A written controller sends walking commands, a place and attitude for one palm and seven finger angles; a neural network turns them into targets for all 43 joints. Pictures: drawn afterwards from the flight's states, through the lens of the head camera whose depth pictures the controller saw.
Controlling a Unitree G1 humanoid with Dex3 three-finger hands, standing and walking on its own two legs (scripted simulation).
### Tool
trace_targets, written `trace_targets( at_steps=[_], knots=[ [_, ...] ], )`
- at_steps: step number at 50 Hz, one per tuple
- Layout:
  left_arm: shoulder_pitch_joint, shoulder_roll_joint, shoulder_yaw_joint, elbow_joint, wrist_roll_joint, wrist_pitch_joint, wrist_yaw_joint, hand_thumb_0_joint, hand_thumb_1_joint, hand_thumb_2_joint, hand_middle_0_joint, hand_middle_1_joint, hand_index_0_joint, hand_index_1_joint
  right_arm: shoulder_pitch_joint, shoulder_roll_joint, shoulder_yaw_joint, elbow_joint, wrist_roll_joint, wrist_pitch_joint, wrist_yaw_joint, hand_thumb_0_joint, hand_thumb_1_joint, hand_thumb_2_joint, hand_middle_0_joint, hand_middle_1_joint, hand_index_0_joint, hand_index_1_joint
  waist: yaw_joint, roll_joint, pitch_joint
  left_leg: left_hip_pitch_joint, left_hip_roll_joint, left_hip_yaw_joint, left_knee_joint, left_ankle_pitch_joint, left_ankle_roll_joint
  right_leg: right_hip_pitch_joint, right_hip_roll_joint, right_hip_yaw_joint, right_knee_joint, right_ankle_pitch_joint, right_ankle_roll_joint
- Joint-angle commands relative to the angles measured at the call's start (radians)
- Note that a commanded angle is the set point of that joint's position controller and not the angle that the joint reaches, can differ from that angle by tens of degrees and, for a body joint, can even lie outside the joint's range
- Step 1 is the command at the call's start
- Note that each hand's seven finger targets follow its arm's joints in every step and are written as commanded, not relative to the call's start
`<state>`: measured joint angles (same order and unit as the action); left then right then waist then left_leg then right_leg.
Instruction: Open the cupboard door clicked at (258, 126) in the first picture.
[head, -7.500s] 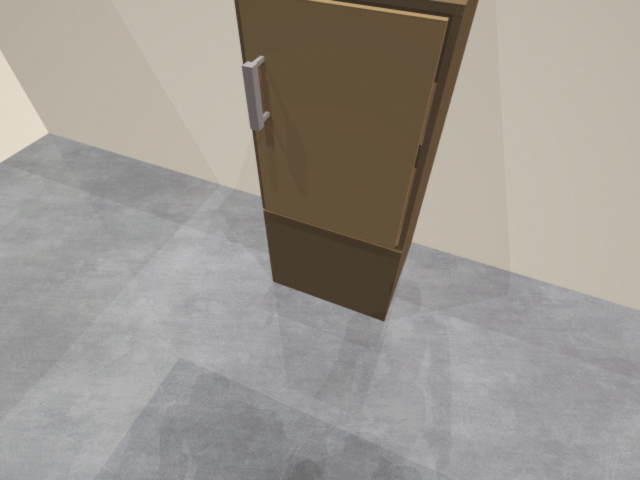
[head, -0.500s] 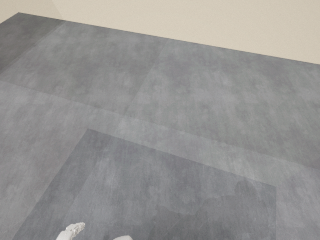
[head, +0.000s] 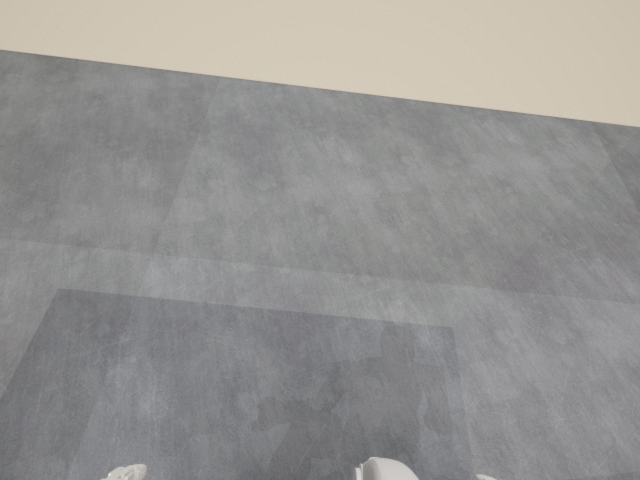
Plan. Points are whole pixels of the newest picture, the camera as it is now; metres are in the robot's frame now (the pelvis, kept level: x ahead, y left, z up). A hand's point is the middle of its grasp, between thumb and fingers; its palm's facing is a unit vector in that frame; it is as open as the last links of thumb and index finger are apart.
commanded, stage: turn to face it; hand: left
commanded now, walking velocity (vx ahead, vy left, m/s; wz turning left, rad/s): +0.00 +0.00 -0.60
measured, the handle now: out of the picture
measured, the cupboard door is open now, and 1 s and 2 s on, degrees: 0 0 0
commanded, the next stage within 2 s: none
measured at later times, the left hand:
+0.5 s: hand (231, 450) +0.17 +0.13 -0.16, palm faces -0.28 -0.93 -0.23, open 7.3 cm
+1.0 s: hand (282, 376) +0.28 +0.07 -0.16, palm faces -0.57 -0.78 -0.25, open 7.3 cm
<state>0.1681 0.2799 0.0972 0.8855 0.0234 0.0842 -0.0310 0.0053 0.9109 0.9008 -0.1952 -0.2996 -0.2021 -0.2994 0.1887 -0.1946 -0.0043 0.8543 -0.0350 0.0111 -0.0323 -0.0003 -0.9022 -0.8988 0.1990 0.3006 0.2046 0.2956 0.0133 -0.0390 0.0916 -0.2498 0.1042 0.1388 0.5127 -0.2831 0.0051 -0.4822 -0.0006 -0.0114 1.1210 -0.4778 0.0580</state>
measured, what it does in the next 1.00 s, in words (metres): steps on the spot, turning right: right foot, then left foot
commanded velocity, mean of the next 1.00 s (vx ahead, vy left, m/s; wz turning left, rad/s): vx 0.00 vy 0.00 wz -0.60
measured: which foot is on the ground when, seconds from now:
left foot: down 0.00-0.22, up 0.24-0.58, down 0.60-1.00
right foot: up 0.00-0.20, down 0.22-0.60, up 0.62-1.00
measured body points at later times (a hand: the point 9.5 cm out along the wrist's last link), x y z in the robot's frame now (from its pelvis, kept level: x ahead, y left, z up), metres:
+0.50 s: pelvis +0.03 -0.04 +0.00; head +0.08 -0.05 +0.44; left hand +0.18 +0.18 -0.14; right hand +0.04 -0.32 -0.14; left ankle +0.08 +0.10 -0.69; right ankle -0.01 -0.15 -0.74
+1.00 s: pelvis +0.06 -0.04 -0.01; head +0.10 -0.07 +0.44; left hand +0.31 +0.11 -0.14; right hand -0.06 -0.28 -0.15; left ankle +0.11 +0.08 -0.74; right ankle -0.02 -0.13 -0.73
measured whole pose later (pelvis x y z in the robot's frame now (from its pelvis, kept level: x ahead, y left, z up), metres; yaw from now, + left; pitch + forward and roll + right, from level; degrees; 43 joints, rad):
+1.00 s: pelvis +0.06 -0.04 -0.01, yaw -36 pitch +1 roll -1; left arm 0.14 0.26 0.08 0.87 0.03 0.07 -0.04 0.00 0.91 0.90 -0.19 -0.30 -0.20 -0.30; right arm 0.25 -0.23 -0.04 0.91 -0.03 0.03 -0.02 0.00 -0.90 -0.90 0.20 0.30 0.21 0.30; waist -0.02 0.02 0.09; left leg -0.24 0.20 0.26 0.60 -0.35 -0.05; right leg -0.31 -0.03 -0.08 0.67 -0.34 0.02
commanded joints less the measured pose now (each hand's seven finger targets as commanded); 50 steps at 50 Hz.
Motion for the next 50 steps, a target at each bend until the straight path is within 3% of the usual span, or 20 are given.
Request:
trace_targets(
  at_steps=[1, 7, 9, 10, 11, 12, 13, 15, 17, 25, 28, 29, 30, 31, 33, 36, 42, 47, 49, 50],
  knots=[
    [-0.066, 0.024, 0.005, -0.099, -0.005, -0.019, -0.014, 0.000, 0.900, 0.900, -0.200, -0.300, -0.200, -0.300, 0.079, -0.223, -0.074, -0.028, 0.005, -0.017, -0.009, 0.000, -0.900, -0.900, 0.200, 0.300, 0.200, 0.300, -0.047, 0.214, -0.138, 0.203, 0.250, -0.101, -0.133, 0.546, 0.125, -0.047, -0.040, -0.027, -0.104, 0.020, 0.004],
    [-0.072, 0.021, -0.003, -0.107, -0.002, -0.034, -0.013, 0.000, 0.900, 0.900, -0.200, -0.300, -0.200, -0.300, 0.073, -0.253, -0.093, -0.003, 0.003, -0.008, 0.006, 0.000, -0.900, -0.900, 0.200, 0.300, 0.200, 0.300, -0.047, 0.265, -0.131, 0.153, 0.264, -0.030, -0.055, 0.502, 0.092, 0.122, -0.004, -0.098, -0.412, 0.076, -0.032],
    [0.049, 0.059, 0.006, -0.074, -0.001, -0.047, -0.007, 0.000, 0.900, 0.900, -0.200, -0.300, -0.200, -0.300, 0.031, -0.259, -0.099, -0.010, 0.014, -0.006, 0.011, 0.000, -0.900, -0.900, 0.200, 0.300, 0.200, 0.300, 0.024, 0.199, -0.175, 0.078, 0.226, 0.035, 0.109, 0.420, 0.020, 0.324, -0.006, -0.093, -0.657, 0.299, -0.059],
    [0.128, 0.156, 0.020, -0.050, 0.008, -0.061, 0.005, 0.000, 0.900, 0.900, -0.200, -0.300, -0.200, -0.300, 0.040, -0.205, -0.091, -0.027, 0.025, -0.003, 0.021, 0.000, -0.900, -0.900, 0.200, 0.300, 0.200, 0.300, 0.059, -0.030, -0.216, -0.103, 0.139, 0.089, 0.315, 0.212, -0.042, 0.526, -0.164, 0.107, -0.748, 0.496, -0.118],
    [0.175, 0.246, 0.036, -0.032, 0.004, -0.069, 0.020, 0.000, 0.900, 0.900, -0.200, -0.300, -0.200, -0.300, -0.018, -0.135, -0.068, -0.081, 0.024, 0.001, 0.021, 0.000, -0.900, -0.900, 0.200, 0.300, 0.200, 0.300, 0.081, -0.268, -0.184, -0.360, -0.014, 0.057, 0.544, -0.370, -0.091, 0.567, -0.383, 0.394, -0.752, 0.890, -0.237],
    [0.192, 0.253, 0.033, -0.030, -0.009, -0.064, 0.032, 0.000, 0.900, 0.900, -0.200, -0.300, -0.200, -0.300, -0.065, -0.155, -0.061, -0.093, 0.023, 0.014, 0.006, 0.000, -0.900, -0.900, 0.200, 0.300, 0.200, 0.300, 0.091, -0.169, -0.162, -0.403, -0.001, -0.098, 0.651, -0.377, -0.085, 0.514, -0.404, 0.393, -0.743, 0.967, -0.289],
    [0.136, 0.230, 0.036, -0.037, -0.006, -0.068, 0.042, 0.000, 0.900, 0.900, -0.200, -0.300, -0.200, -0.300, -0.056, -0.147, -0.061, -0.083, 0.026, 0.012, -0.002, 0.000, -0.900, -0.900, 0.200, 0.300, 0.200, 0.300, 0.056, -0.261, -0.170, -0.457, 0.004, -0.136, 0.703, -0.335, -0.089, 0.525, -0.364, 0.413, -0.743, 0.915, -0.294],
    [0.020, 0.155, 0.015, -0.066, -0.010, -0.063, 0.046, 0.000, 0.900, 0.900, -0.200, -0.300, -0.200, -0.300, -0.040, -0.171, -0.066, -0.044, 0.022, 0.014, 0.006, 0.000, -0.900, -0.900, 0.200, 0.300, 0.200, 0.300, 0.007, -0.163, -0.154, -0.395, 0.034, -0.152, 0.690, -0.178, -0.100, 0.450, -0.269, 0.265, -0.732, 0.788, -0.254],
    [-0.007, 0.140, 0.005, -0.080, -0.006, -0.068, 0.041, 0.000, 0.900, 0.900, -0.200, -0.300, -0.200, -0.300, -0.012, -0.153, -0.064, -0.030, 0.017, 0.023, 0.015, 0.000, -0.900, -0.900, 0.200, 0.300, 0.200, 0.300, -0.017, -0.124, -0.152, -0.312, 0.008, -0.124, 0.630, -0.118, -0.107, 0.348, -0.222, 0.210, -0.747, 0.718, -0.229],
    [0.024, 0.163, 0.022, -0.067, 0.007, -0.063, 0.036, 0.000, 0.900, 0.900, -0.200, -0.300, -0.200, -0.300, -0.044, -0.133, -0.060, -0.068, 0.028, 0.008, 0.013, 0.000, -0.900, -0.900, 0.200, 0.300, 0.200, 0.300, 0.002, -0.106, -0.141, -0.199, -0.057, -0.105, 0.270, -0.138, -0.096, 0.321, -0.219, 0.345, -0.719, 0.650, -0.250],
    [-0.024, 0.158, 0.022, -0.074, -0.005, -0.051, 0.033, 0.000, 0.900, 0.900, -0.200, -0.300, -0.200, -0.300, 0.056, -0.143, -0.060, -0.041, 0.030, -0.002, 0.004, 0.000, -0.900, -0.900, 0.200, 0.300, 0.200, 0.300, -0.050, -0.110, -0.143, 0.014, -0.080, -0.086, -0.002, 0.051, -0.085, 0.207, -0.158, 0.337, -0.642, 0.582, -0.174],
    [-0.014, 0.115, 0.015, -0.082, -0.012, -0.046, 0.032, 0.000, 0.900, 0.900, -0.200, -0.300, -0.200, -0.300, 0.085, -0.186, -0.067, -0.036, 0.025, -0.013, 0.000, 0.000, -0.900, -0.900, 0.200, 0.300, 0.200, 0.300, -0.057, -0.008, -0.161, 0.138, 0.004, -0.164, -0.140, 0.095, -0.059, 0.105, -0.082, 0.291, -0.560, 0.450, -0.123],
    [0.023, 0.053, 0.003, -0.094, -0.017, -0.042, 0.023, 0.000, 0.900, 0.900, -0.200, -0.300, -0.200, -0.300, 0.111, -0.279, -0.084, -0.041, 0.012, -0.017, 0.001, 0.000, -0.900, -0.900, 0.200, 0.300, 0.200, 0.300, -0.055, 0.270, -0.181, 0.228, 0.235, -0.398, -0.186, 0.209, 0.029, -0.033, 0.056, 0.154, -0.360, 0.089, -0.062],
    [0.014, 0.054, 0.001, -0.117, -0.012, -0.046, 0.019, 0.000, 0.900, 0.900, -0.200, -0.300, -0.200, -0.300, 0.138, -0.314, -0.084, -0.056, 0.005, -0.013, -0.003, 0.000, -0.900, -0.900, 0.200, 0.300, 0.200, 0.300, -0.064, 0.325, -0.177, 0.174, 0.385, -0.495, -0.211, 0.304, 0.138, -0.060, 0.054, 0.054, -0.141, -0.172, -0.038],
    [0.003, 0.080, 0.019, -0.087, 0.001, -0.035, 0.012, 0.000, 0.900, 0.900, -0.200, -0.300, -0.200, -0.300, 0.057, -0.263, -0.071, -0.066, 0.002, -0.018, -0.013, 0.000, -0.900, -0.900, 0.200, 0.300, 0.200, 0.300, -0.032, 0.267, -0.128, 0.080, 0.326, -0.403, -0.218, 0.300, 0.137, -0.080, 0.002, 0.085, 0.081, -0.087, -0.019],
    [0.004, 0.054, 0.016, -0.071, -0.003, -0.027, -0.007, 0.000, 0.900, 0.900, -0.200, -0.300, -0.200, -0.300, 0.013, -0.212, -0.059, -0.072, 0.003, -0.022, -0.015, 0.000, -0.900, -0.900, 0.200, 0.300, 0.200, 0.300, -0.015, 0.216, -0.119, 0.137, 0.233, -0.181, -0.166, 0.466, 0.111, -0.090, -0.024, 0.031, 0.070, 0.014, 0.002],
    [-0.065, 0.016, 0.002, -0.092, -0.003, -0.022, -0.013, 0.000, 0.900, 0.900, -0.200, -0.300, -0.200, -0.300, 0.088, -0.227, -0.080, -0.017, 0.004, -0.015, -0.006, 0.000, -0.900, -0.900, 0.200, 0.300, 0.200, 0.300, -0.054, 0.218, -0.139, 0.185, 0.259, -0.076, -0.131, 0.511, 0.122, -0.006, -0.033, -0.043, -0.175, 0.021, -0.001],
    [-0.042, 0.022, -0.002, -0.092, -0.003, -0.034, -0.009, 0.000, 0.900, 0.900, -0.200, -0.300, -0.200, -0.300, 0.054, -0.252, -0.096, -0.006, 0.004, -0.006, 0.007, 0.000, -0.900, -0.900, 0.200, 0.300, 0.200, 0.300, -0.034, 0.263, -0.131, 0.117, 0.282, -0.026, -0.059, 0.433, 0.091, 0.149, -0.012, -0.087, -0.422, 0.088, -0.035],
    [0.059, 0.062, 0.009, -0.061, 0.001, -0.046, -0.004, 0.000, 0.900, 0.900, -0.200, -0.300, -0.200, -0.300, 0.032, -0.250, -0.100, -0.011, 0.014, -0.003, 0.013, 0.000, -0.900, -0.900, 0.200, 0.300, 0.200, 0.300, 0.022, 0.171, -0.160, 0.016, 0.226, 0.037, 0.103, 0.331, 0.016, 0.352, -0.012, -0.083, -0.655, 0.299, -0.062],
    [0.132, 0.163, 0.023, -0.044, 0.010, -0.059, 0.008, 0.000, 0.900, 0.900, -0.200, -0.300, -0.200, -0.300, 0.031, -0.190, -0.090, -0.031, 0.024, 0.001, 0.021, 0.000, -0.900, -0.900, 0.200, 0.300, 0.200, 0.300, 0.060, -0.091, -0.194, -0.154, 0.122, 0.101, 0.319, 0.085, -0.050, 0.515, -0.198, 0.162, -0.770, 0.475, -0.130]
  ],
)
